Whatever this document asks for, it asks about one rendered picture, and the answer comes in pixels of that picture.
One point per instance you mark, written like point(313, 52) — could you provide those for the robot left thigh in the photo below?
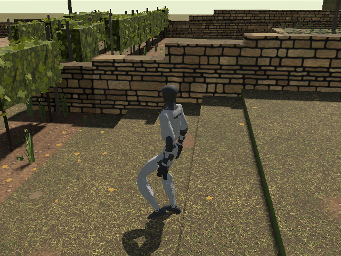
point(150, 167)

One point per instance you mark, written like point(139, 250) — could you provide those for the robot right hand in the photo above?
point(180, 147)

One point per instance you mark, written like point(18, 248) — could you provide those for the left robot shin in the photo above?
point(148, 194)

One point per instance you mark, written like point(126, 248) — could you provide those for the robot left upper arm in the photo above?
point(164, 118)

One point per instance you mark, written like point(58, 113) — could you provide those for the right robot forearm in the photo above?
point(182, 136)

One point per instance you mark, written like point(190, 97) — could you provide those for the robot right upper arm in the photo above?
point(184, 123)

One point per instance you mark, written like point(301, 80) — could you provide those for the robot left hand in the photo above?
point(162, 170)

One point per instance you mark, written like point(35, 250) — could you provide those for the left robot forearm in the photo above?
point(168, 151)

